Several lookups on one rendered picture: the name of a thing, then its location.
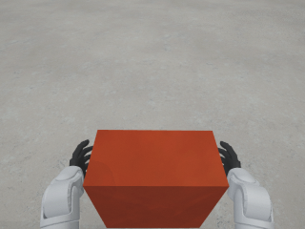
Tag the left robot forearm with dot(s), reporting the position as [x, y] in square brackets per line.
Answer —
[60, 205]

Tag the left robot hand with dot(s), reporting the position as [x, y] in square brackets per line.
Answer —
[78, 156]

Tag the carton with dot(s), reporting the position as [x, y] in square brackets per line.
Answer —
[154, 178]

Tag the right robot forearm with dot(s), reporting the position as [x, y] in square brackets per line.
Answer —
[253, 208]

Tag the right robot hand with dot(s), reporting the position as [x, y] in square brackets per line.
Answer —
[230, 159]

